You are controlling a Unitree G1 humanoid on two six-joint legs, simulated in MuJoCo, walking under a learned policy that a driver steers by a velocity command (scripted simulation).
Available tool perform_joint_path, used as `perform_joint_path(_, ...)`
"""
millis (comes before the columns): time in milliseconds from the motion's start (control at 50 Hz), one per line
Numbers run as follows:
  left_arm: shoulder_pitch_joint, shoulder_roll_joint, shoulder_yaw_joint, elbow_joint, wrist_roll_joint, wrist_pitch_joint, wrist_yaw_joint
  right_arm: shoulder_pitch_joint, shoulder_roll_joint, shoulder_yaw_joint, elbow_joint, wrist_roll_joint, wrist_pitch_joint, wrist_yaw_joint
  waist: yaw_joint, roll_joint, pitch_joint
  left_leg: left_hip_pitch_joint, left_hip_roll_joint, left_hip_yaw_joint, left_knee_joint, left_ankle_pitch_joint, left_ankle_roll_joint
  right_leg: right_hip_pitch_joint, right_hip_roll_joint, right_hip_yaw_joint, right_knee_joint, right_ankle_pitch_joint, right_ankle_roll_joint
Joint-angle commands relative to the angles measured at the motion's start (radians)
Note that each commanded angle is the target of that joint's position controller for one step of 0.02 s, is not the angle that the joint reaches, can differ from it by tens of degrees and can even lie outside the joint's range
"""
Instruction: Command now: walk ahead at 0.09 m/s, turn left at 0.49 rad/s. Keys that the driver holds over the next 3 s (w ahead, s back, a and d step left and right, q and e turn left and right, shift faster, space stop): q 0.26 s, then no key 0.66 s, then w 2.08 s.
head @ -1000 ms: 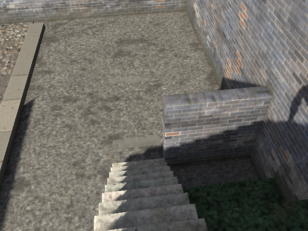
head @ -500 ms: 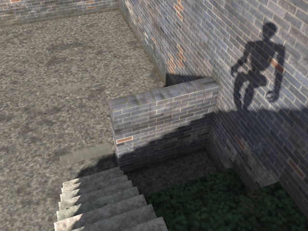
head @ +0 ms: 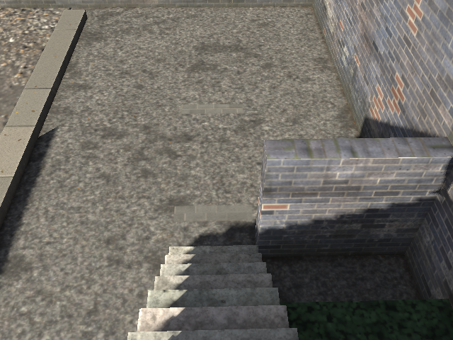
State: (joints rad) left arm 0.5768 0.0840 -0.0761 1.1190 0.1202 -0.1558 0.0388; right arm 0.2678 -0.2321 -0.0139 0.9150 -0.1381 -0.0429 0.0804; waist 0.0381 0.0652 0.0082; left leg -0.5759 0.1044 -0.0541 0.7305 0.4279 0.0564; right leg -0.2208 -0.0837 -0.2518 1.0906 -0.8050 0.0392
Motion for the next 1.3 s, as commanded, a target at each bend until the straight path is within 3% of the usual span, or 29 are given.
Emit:
perform_joint_path(20, 0.011, 0.178, 0.046, -0.07, -0.022, 0.013, 0.032, -0.172, -0.025, 0.004, -0.091, -0.018, -0.014, 0.009, 0.054, -0.106, 0.183, -0.012, 0.015, 0.042, -0.249, -0.109, -0.015, -0.071, -0.275, 0.286, -0.226, 0.529, -0.102)
perform_joint_path(60, -0.027, 0.223, 0.061, -0.09, 0.023, 0.049, 0.02, -0.045, -0.035, -0.016, -0.003, -0.002, -0.023, -0.001, -0.002, -0.136, 0.14, 0.29, 0.008, 0.054, -0.223, -0.076, -0.007, -0.185, -0.29, 0.244, -0.099, 0.541, -0.043)
perform_joint_path(100, -0.27, 0.31, 0.095, -0.148, -0.022, 0.094, -0.036, 0.571, -0.172, -0.094, 0.261, 0.001, -0.062, -0.041, -0.309, 0.071, 0.044, 0.78, -0.018, 0.119, -0.55, 0.147, 0.019, -0.33, -0.117, 0.109, 0.559, 0.297, 0.063)
perform_joint_path(120, -0.184, 0.202, 0.091, -0.192, -0.044, 0.11, -0.063, 0.613, -0.337, -0.146, 0.29, 0.019, -0.088, -0.071, -0.228, 0.361, -0.124, 1.107, 0.036, 0.065, -0.37, 0.724, 0.124, -0.567, 0.075, 0.07, 0.911, -0.22, 0.083)
perform_joint_path(140, -0.164, 0.11, 0.069, -0.271, -0.071, 0.099, -0.076, 0.594, -0.397, -0.16, 0.219, 0.006, -0.111, -0.089, -0.199, 0.222, -0.386, 1.395, 0.197, -0.121, 0.001, 1.132, 0.281, -0.746, 0.094, 0.183, 1.047, -0.219, 0.094)
perform_joint_path(180, -0.424, 0.173, 0.072, -0.433, -0.12, 0.057, -0.062, 0.349, -0.268, -0.123, 0.091, -0.043, -0.098, -0.075, -0.211, -0.07, -0.242, 1.088, 0.284, -0.195, -0.011, 0.734, 0.297, -0.977, -0.004, 0.276, 0.878, -0.133, 0.036)
perform_joint_path(200, -0.331, 0.223, 0.09, -0.411, -0.136, 0.048, -0.043, 0.267, -0.22, -0.093, 0.062, -0.016, -0.077, -0.047, -0.11, -0.012, -0.111, 0.805, 0.304, -0.248, -0.041, 0.68, 0.311, -0.951, -0.042, 0.309, 0.83, -0.024, 0.017)
perform_joint_path(220, -0.293, 0.218, 0.099, -0.35, -0.1, 0.047, -0.035, 0.334, -0.007, -0.027, 0.126, 0.013, -0.068, -0.037, -0.072, -0.097, 0.046, 0.591, 0.18, -0.163, -0.15, 0.28, 0.177, -0.931, -0.053, 0.319, 0.532, 0.264, -0.01)
perform_joint_path(240, -0.193, 0.204, 0.106, -0.35, -0.103, 0.05, -0.003, 0.331, -0.011, -0.017, 0.061, 0.036, -0.077, -0.035, 0.003, 0.085, 0.098, 0.359, 0.268, -0.237, -0.141, 0.493, 0.179, -0.759, -0.06, 0.357, 0.488, 0.372, -0.006)
perform_joint_path(280, -0.16, 0.169, 0.1, -0.274, -0.085, 0.08, -0.033, 0.305, -0.063, -0.01, 0.064, 0.073, -0.102, -0.029, 0.017, 0.04, 0.15, -0.002, 0.154, -0.184, -0.157, 0.21, 0.199, -0.514, -0.022, 0.302, 0.202, 0.789, 0.026)
perform_joint_path(300, -0.15, 0.132, 0.087, -0.245, -0.075, 0.066, -0.075, 0.225, -0.112, -0.019, 0.046, 0.025, -0.104, -0.021, 0.048, -0.02, 0.094, -0.125, 0.047, -0.142, -0.064, 0.041, 0.131, -0.381, 0.025, 0.28, 0.318, 0.963, 0.029)
perform_joint_path(340, -0.288, 0.183, 0.093, -0.288, -0.001, 0.054, -0.116, 0.329, -0.072, -0.011, 0.072, 0.046, -0.112, -0.069, -0.067, -0.015, 0.05, 0.046, -0.022, -0.14, 0.041, -0.265, 0.054, -0.559, 0.027, 0.299, 0.098, 1.09, 0.019)
perform_joint_path(480, -0.295, 0.208, 0.055, -0.267, 0.004, 0.098, -0.148, 0.178, -0.046, 0.034, 0.04, 0.035, -0.059, -0.057, -0.019, -0.027, 0.084, -0.224, -0.023, -0.317, 0.229, -0.796, 0.144, -0.11, 0.018, 0.33, -0.407, 1.277, -0.012)
perform_joint_path(540, -0.382, 0.21, 0.066, -0.298, -0.063, 0.095, -0.108, 0.286, -0.089, 0.03, 0.08, 0.09, -0.015, -0.07, -0.116, -0.052, 0.108, 0.061, -0.019, -0.408, 0.315, -0.711, 0.147, -0.057, -0.003, 0.317, -1.076, 1.192, -0.039)
perform_joint_path(580, -0.067, 0.314, 0.136, -0.198, -0.057, 0.069, -0.09, 0.285, -0.149, 0.019, 0.054, 0.07, 0.02, 0.016, 0.01, -0.112, -0.047, -0.144, -0.067, -0.39, 0.63, -0.601, 0.078, 0.452, -0.057, 0.271, -0.984, 1.366, -0.131)
perform_joint_path(600, 0.165, 0.417, 0.181, -0.136, -0.034, 0.079, -0.094, 0.489, 0.021, 0.038, 0.103, 0.067, 0.0, 0.063, -0.018, -0.33, -0.341, -0.434, -0.197, -0.135, 1.066, -1.14, -0.063, 0.984, -0.223, 0.32, -0.56, 2.035, -0.319)
perform_joint_path(620, 0.084, 0.416, 0.183, -0.197, -0.018, 0.092, -0.137, 0.421, -0.06, 0.006, 0.032, 0.142, 0.002, 0.047, 0.033, -0.251, -0.365, -0.626, -0.288, -0.01, 1.473, -1.46, -0.118, 0.98, -0.335, 0.384, -0.444, 2.244, -0.428)
perform_joint_path(640, 0.057, 0.413, 0.191, -0.223, 0.006, 0.1, -0.133, 0.26, -0.119, -0.015, -0.048, 0.14, 0.027, 0.018, 0.084, -0.146, -0.326, -0.687, -0.281, -0.018, 1.49, -1.424, -0.151, 0.876, -0.352, 0.456, -0.471, 2.263, -0.431)
perform_joint_path(700, -0.187, 0.183, 0.071, -0.185, -0.047, 0.088, -0.179, 0.395, 0.033, 0.041, -0.013, 0.138, 0.03, 0.029, -0.164, -0.057, -0.021, -0.396, -0.086, -0.09, 1.109, -1.005, -0.178, 0.109, -0.306, 0.398, -0.669, 1.731, -0.285)
perform_joint_path(760, -0.08, 0.187, 0.054, -0.115, -0.047, 0.065, -0.111, 0.392, 0.032, 0.054, -0.021, 0.123, 0.012, 0.027, -0.119, -0.088, 0.074, -0.373, -0.064, -0.04, 1.099, -0.736, -0.191, -0.165, -0.131, 0.318, -0.71, 1.151, -0.202)
perform_joint_path(860, 0.006, 0.221, 0.034, -0.079, -0.015, 0.051, -0.058, 0.2, -0.04, 0.045, -0.126, 0.123, 0.024, -0.014, 0.04, -0.096, 0.062, -0.677, -0.017, -0.162, 0.953, -0.533, -0.252, 0.07, -0.23, 0.599, -0.75, 0.685, -0.311)
perform_joint_path(880, -0.226, 0.184, 0.039, -0.144, -0.194, 0.104, -0.028, -0.111, -0.022, 0.027, -0.21, 0.162, 0.063, -0.086, -0.038, 0.068, 0.007, -0.367, 0.02, -0.063, 0.432, -0.447, -0.185, -0.045, -0.177, 0.462, -0.668, 0.496, -0.188)
perform_joint_path(1000, -0.256, 0.277, 0.056, -0.197, -0.143, 0.161, -0.047, 0.041, 0.032, 0.032, -0.079, 0.16, 0.118, -0.072, -0.03, -0.358, 0.047, 0.316, -0.101, 0.071, 0.212, -0.412, -0.109, -0.333, -0.112, 0.444, -0.892, 0.227, -0.104)
perform_joint_path(1100, -0.116, 0.26, 0.089, -0.178, -0.126, 0.22, -0.038, 0.114, -0.027, 0.006, -0.029, 0.124, 0.082, -0.081, 0.011, -0.232, 0.178, 0.4, -0.084, 0.103, -0.299, -0.841, -0.043, -0.156, -0.077, 0.489, -0.827, 0.149, -0.176)
perform_joint_path(1140, -0.204, 0.202, 0.087, -0.231, -0.139, 0.22, -0.053, 0.143, -0.081, -0.014, -0.018, 0.159, 0.065, -0.072, -0.032, -0.023, 0.13, 0.463, -0.023, -0.047, -0.306, -0.991, 0.01, -0.263, 0.02, 0.348, -0.687, 0.107, -0.155)
perform_joint_path(1160, -0.262, 0.194, 0.102, -0.253, -0.012, 0.14, -0.067, 0.372, -0.161, -0.057, 0.052, 0.042, -0.029, -0.042, -0.186, 0.18, 0.239, 0.534, 0.137, -0.346, -0.522, -1.273, 0.11, -0.592, 0.108, 0.251, -0.392, 0.125, -0.081)
perform_joint_path(1200, -0.296, 0.18, 0.13, -0.219, -0.045, 0.08, -0.024, 0.634, -0.071, -0.058, 0.111, 0.004, -0.066, -0.032, -0.291, 0.143, 0.189, 0.787, 0.251, -0.641, -0.592, -1.296, 0.276, -0.861, 0.198, 0.49, -0.186, 0.197, -0.094)
perform_joint_path(1240, -0.264, 0.174, 0.134, -0.18, -0.083, 0.045, 0.002, 0.536, -0.013, -0.044, 0.102, 0.037, -0.059, -0.025, -0.216, 0.013, 0.134, 0.697, 0.221, -0.506, -0.551, -1.112, 0.26, -0.854, 0.163, 0.478, -0.037, 0.364, -0.109)
perform_joint_path(1300, -0.047, 0.104, 0.1, -0.119, -0.004, 0.063, -0.065, 0.29, 0.117, -0.003, 0.1, 0.04, -0.045, -0.037, -0.022, 0.03, 0.04, 0.197, 0.043, -0.213, -0.456, -0.774, 0.157, -0.475, 0.091, 0.303, 0.378, 0.639, -0.091)
